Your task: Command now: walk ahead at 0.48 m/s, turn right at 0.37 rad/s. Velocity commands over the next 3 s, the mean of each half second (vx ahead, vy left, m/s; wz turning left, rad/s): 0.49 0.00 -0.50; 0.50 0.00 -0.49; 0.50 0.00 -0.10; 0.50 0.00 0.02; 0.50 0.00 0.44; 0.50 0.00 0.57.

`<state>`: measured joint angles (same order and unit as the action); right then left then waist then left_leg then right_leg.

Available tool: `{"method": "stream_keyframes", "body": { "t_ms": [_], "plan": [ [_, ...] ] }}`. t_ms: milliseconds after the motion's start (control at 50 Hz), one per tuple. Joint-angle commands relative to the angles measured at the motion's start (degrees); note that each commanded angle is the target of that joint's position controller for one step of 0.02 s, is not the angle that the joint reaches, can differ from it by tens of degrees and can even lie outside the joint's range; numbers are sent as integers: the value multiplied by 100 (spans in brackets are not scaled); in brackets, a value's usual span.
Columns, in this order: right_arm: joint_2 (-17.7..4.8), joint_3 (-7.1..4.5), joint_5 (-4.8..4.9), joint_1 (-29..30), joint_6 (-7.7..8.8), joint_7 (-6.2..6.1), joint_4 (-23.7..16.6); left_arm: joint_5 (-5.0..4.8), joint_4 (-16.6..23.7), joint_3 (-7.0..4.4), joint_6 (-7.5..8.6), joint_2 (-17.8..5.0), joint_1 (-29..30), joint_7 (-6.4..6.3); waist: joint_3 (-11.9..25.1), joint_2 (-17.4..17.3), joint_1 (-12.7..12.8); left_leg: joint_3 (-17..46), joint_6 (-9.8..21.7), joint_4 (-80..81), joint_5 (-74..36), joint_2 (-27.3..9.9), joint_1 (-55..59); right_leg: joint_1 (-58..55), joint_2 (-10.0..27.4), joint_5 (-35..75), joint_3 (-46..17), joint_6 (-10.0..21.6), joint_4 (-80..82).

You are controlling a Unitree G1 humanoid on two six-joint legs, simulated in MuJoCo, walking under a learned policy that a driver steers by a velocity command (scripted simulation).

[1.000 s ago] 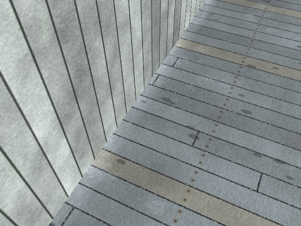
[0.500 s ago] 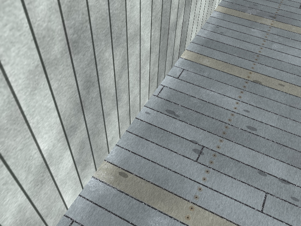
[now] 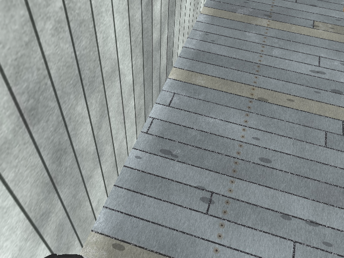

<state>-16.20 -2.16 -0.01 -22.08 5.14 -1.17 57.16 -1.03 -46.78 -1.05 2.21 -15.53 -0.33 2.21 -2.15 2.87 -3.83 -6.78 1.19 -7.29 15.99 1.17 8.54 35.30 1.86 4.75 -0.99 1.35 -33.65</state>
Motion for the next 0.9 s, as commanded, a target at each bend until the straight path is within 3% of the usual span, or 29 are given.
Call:
{"method": "stream_keyframes", "body": {
  "t_ms": [20, 60, 80, 100, 120, 140, 160, 180, 200, 220, 280, 360, 380, 400, 440, 500, 540, 560, 580, 600, 620, 640, 660, 680, 700, 740, 800, 820, 900],
  "plan": [
    [-993, -220, 18, 15, -55, -79, -132, 0, 656, -122, 141, -481, 771, 73, -372, -652, 151, 232, 527, -144, -2753, -1672, -270, 44, -65, -327, 58, 211, 172],
    [-1132, -258, 3, 212, -166, -137, -192, 12, 654, -217, 142, -593, 408, 113, 4, -969, 406, -36, 431, -1048, -4892, -1648, -78, -556, -374, -1039, 461, 450, 111],
    [-1211, -279, 12, 273, -233, -174, -230, 19, 567, -315, 135, -689, -96, 127, 343, -970, 685, -154, 366, -1906, -5868, -1576, -196, -1266, -613, -1210, 663, 623, 230],
    [-1211, -264, -6, 287, -286, -212, -303, 13, 293, -487, 97, -895, -1069, 102, 866, -782, 1094, -222, 218, -3121, -6010, -1355, -703, -2535, -822, -1049, 666, 843, 541],
    [-1136, -200, -159, 279, -231, -217, -475, -24, 52, -664, -9, -1328, -2219, -26, 1473, -90, 1444, -150, -2, -4969, -3629, -1048, -2486, -4556, 105, -945, -836, 1215, 530],
    [-400, 15, -211, -252, 6, -2, -742, -63, 91, -728, -41, -1715, -2240, -65, 1993, 1391, 770, 491, -205, -6834, 1400, 9, -4951, -6166, 1312, -2312, -3783, 2194, 1065],
    [-766, -54, -143, 346, 271, 94, -673, 61, 255, -565, 28, -1223, -2208, -89, 2055, 568, 1174, 1395, -60, -7492, 1319, -214, -5451, -5840, 1416, -2726, -4335, 2061, 1601],
    [-920, -88, -97, 708, 389, 102, -779, 127, 389, -535, 149, -1087, -1763, -117, 1237, 161, 1011, 1347, 29, -7423, 696, -413, -5652, -4942, 1285, -2336, -3748, 1820, 1803],
    [-918, -96, -153, 759, 414, 38, -759, 146, 531, -509, 199, -987, -1364, -116, 910, -434, 726, 1344, -22, -7004, 185, -644, -5259, -3996, 1057, -1828, -3169, 1626, 1917],
    [-977, -164, -223, 742, 386, -35, -744, 160, 648, -491, 221, -911, -1095, -97, 715, -499, 508, 1307, -88, -6600, -3, -778, -4914, -3299, 887, -1416, -2754, 1524, 2040],
    [-832, -190, -242, 751, 162, -129, -924, 117, 642, -436, 241, -740, -1163, -127, 366, -105, 290, 1221, -320, -5946, -95, -933, -4522, -2218, 539, -931, -2182, 1553, 2249],
    [-557, -131, -241, 1534, 110, -145, -1259, 117, 605, -495, 138, -921, -1658, -197, 134, -47, 556, 985, -548, -4418, -1113, -683, -4507, -1780, 216, -337, -1778, 1487, 2115],
    [-502, -103, -218, 1695, 139, -159, -1330, 56, 653, -511, 135, -972, -1601, -176, 99, -34, 589, 961, -492, -3902, -1400, -606, -4287, -1645, 114, -284, -1675, 1366, 2054],
    [-507, -76, -285, 1818, 158, -120, -1398, 37, 627, -530, 146, -1040, -1635, -157, 139, 20, 640, 907, -437, -3345, -1828, -482, -3912, -1473, -8, -195, -1543, 1211, 1934],
    [-456, -35, -253, 2112, 133, -76, -1526, -12, 576, -558, 168, -1029, -1820, -108, 181, 42, 818, 803, -428, -2879, -2158, -337, -3461, -1426, 1, -379, -1609, 1094, 1804],
    [-730, -103, -162, 2157, 139, -128, -1614, -53, 500, -564, 135, -944, -2110, -111, 124, 270, 814, 949, -466, -2270, -1178, -184, -3267, -2126, 79, -950, -2233, 1085, 1480],
    [-1057, -231, -64, 1855, 230, -131, -1597, -100, 452, -610, 113, -936, -2200, -168, 169, 514, 576, 1035, -340, -1840, -663, -95, -2923, -2713, 130, -927, -2565, 1035, 1128],
    [-1266, -324, -80, 1338, 302, -129, -1496, -93, 489, -587, 127, -863, -2120, -178, 449, 541, 256, 1083, -141, -1533, -838, -195, -2259, -2855, -1, -446, -2476, 916, 571],
    [-1481, -381, -209, 414, 323, -169, -1354, -65, 522, -497, 102, -539, -2103, -181, 1125, 324, -139, 1660, 215, -1666, -983, -995, -926, -2424, -323, -674, -2095, 641, -778],
    [-1935, -548, -338, -436, 260, -171, -1065, -160, 734, -417, 152, -304, -2532, -208, 2011, -1340, -100, 3980, 1073, -1337, 390, -2269, 874, -744, -1035, -2070, -1302, 229, -2493],
    [-1536, -504, -139, -234, 184, -135, -976, -157, 736, -445, 178, -674, -2631, -249, 1919, -1670, 10, 5325, 1367, -947, 1328, -2830, 927, 163, -779, -3669, -1398, 115, -3520],
    [-1146, -433, 10, -7, 121, -165, -1036, -128, 708, -486, 152, -860, -2422, -231, 1246, -1425, -32, 4632, 1121, -907, 1655, -2671, 468, 599, -511, -3351, -1259, 54, -3945],
    [-912, -392, 4, 144, 49, -158, -1181, -102, 756, -459, 58, -739, -2345, -273, 897, -781, 32, 4007, 975, -960, 1228, -2459, 148, 602, -391, -3076, -1007, -62, -4313],
    [-822, -391, 77, 419, 22, -161, -1148, -126, 785, -464, 55, -593, -2265, -347, 370, -584, 140, 3291, 938, -882, 254, -2270, -506, 618, -213, -2749, -830, -134, -4192],
    [-658, -356, -18, 540, 25, -132, -1112, -45, 922, -456, 36, -557, -2020, -321, 165, -859, 162, 2514, 853, -792, -324, -1966, -805, 573, 0, -2576, -671, -116, -3869],
    [-660, -399, -28, 293, 75, -110, -951, -59, 1099, -421, -19, -344, -1889, -339, -26, -1130, 112, 1825, 645, -589, -662, -1669, -1126, 404, 65, -2399, -470, -155, -3497],
    [-957, -547, 36, -40, 135, -74, -747, -35, 1396, -326, -7, -80, -1446, -293, -258, -1144, 173, 1500, 921, -319, -1118, -1795, -1267, 772, 270, -2240, -313, -231, -3098],
    [-994, -514, 67, 125, 110, -22, -845, -80, 1584, -331, 64, -167, -1216, -307, -333, -852, 201, 1603, 1069, -158, -1288, -1930, -1264, 981, 262, -2140, -347, -214, -2802],
    [-1015, -462, 35, 165, 63, 1, -808, -56, 1683, -224, 182, 50, -765, -180, -286, -1041, 261, 583, 843, -103, -1841, -1662, -1452, 258, 188, -904, -31, -76, -1366]
  ]
}}
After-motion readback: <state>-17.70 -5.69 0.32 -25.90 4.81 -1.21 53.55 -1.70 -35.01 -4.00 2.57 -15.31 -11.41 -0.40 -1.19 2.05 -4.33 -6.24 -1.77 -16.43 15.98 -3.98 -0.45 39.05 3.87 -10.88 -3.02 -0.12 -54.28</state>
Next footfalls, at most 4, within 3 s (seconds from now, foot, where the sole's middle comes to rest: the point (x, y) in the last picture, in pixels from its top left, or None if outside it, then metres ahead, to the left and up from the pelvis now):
0.10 right None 0.24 -0.11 -0.78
0.58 left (158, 246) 0.53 0.02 -0.78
1.06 right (261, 211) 0.66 -0.42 -0.78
1.64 left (244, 134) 1.07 -0.44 -0.78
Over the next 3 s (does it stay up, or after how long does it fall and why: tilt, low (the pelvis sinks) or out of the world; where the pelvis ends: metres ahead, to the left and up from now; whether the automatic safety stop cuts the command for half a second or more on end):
stays up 1.51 -0.70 0.01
